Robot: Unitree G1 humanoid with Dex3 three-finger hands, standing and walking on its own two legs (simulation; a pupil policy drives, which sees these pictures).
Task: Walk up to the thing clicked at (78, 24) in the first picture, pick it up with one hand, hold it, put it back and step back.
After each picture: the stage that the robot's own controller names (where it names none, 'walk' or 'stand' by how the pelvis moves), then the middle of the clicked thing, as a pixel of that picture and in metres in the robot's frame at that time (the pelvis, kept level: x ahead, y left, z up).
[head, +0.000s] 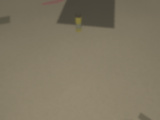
stand; (78, 22) +1.65 +0.03 -0.65
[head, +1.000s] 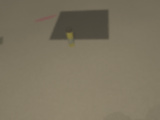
walk; (70, 37) +1.49 +0.21 -0.63
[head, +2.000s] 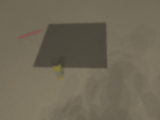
walk; (58, 69) +0.91 +0.32 -0.64
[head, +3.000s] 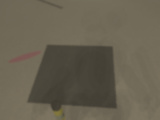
walk; (58, 111) +0.52 +0.24 -0.64
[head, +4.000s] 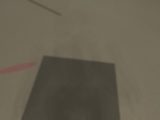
walk; out of the picture +0.31 +0.12 -0.63
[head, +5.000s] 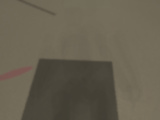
stand; out of the picture +0.26 +0.19 -0.65
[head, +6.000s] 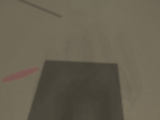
stand; out of the picture +0.26 +0.17 -0.66
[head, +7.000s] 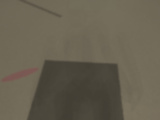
stand; out of the picture +0.26 +0.16 -0.66
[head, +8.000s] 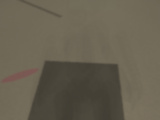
stand; out of the picture +0.25 +0.16 -0.66
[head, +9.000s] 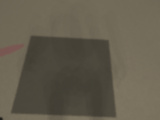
go down; out of the picture +0.28 +0.17 -0.61
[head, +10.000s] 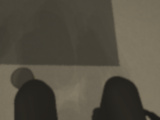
go down; (28, 84) +0.33 +0.20 -0.22
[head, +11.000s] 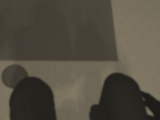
close in; (21, 81) +0.33 +0.21 -0.21
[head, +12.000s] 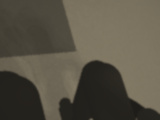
close in; out of the picture +0.32 +0.23 -0.15
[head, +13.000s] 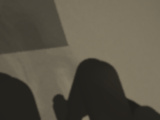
close; out of the picture +0.49 +0.20 -0.24
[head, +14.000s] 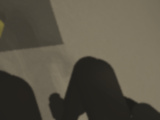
lift; out of the picture +0.47 +0.16 -0.24
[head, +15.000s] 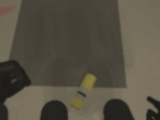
lift; (85, 88) +0.41 -0.01 -0.49
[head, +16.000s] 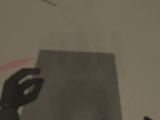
hold; out of the picture +0.31 -0.11 -0.69
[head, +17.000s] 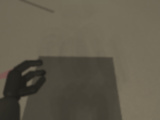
close; out of the picture +0.27 -0.17 -0.70
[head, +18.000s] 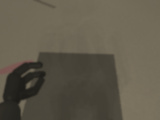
stand; out of the picture +0.28 -0.16 -0.70
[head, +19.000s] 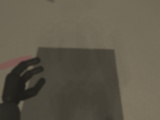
stand; out of the picture +0.30 -0.14 -0.68
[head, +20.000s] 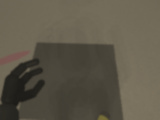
stand; out of the picture +0.32 -0.11 -0.67
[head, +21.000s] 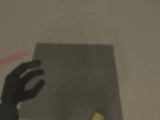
stand; out of the picture +0.34 -0.08 -0.67
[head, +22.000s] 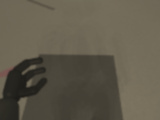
stand; out of the picture +0.34 -0.04 -0.70
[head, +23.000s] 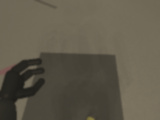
stand; out of the picture +0.37 -0.01 -0.70
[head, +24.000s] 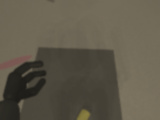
stand; out of the picture +0.39 +0.02 -0.69
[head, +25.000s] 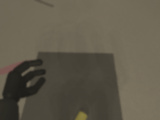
stand; out of the picture +0.40 +0.04 -0.70
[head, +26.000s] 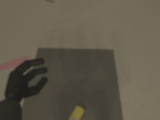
stand; (74, 119) +0.42 +0.06 -0.68
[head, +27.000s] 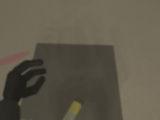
stand; (71, 114) +0.43 +0.08 -0.68
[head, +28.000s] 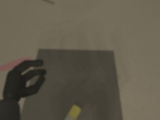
stand; (71, 118) +0.44 +0.09 -0.69
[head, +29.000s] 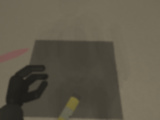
stand; (68, 109) +0.45 +0.10 -0.66
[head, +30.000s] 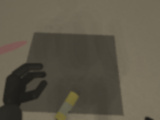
stand; (68, 104) +0.45 +0.09 -0.63
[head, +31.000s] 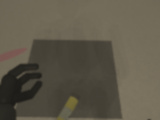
hold; (68, 109) +0.45 +0.09 -0.65
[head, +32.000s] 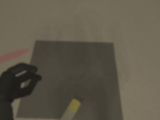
hold; (70, 112) +0.43 +0.08 -0.67
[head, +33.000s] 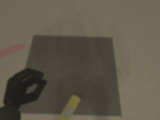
hold; (70, 108) +0.43 +0.08 -0.65
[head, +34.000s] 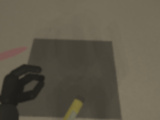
close; (72, 112) +0.42 +0.05 -0.66
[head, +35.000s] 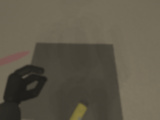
hold; (76, 116) +0.41 +0.04 -0.67
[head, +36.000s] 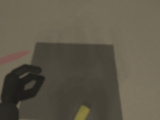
close; (79, 118) +0.39 +0.02 -0.67
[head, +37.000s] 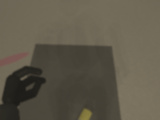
close; out of the picture +0.37 +0.00 -0.69
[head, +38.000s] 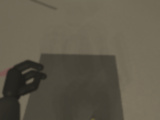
close; out of the picture +0.35 -0.03 -0.70
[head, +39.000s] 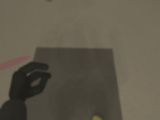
close; out of the picture +0.34 -0.07 -0.68
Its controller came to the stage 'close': yes
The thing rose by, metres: 0.00
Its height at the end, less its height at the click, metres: -0.09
